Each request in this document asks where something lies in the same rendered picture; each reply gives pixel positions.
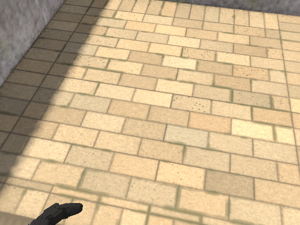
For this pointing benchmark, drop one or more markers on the robot left hand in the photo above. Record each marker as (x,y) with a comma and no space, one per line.
(56,212)

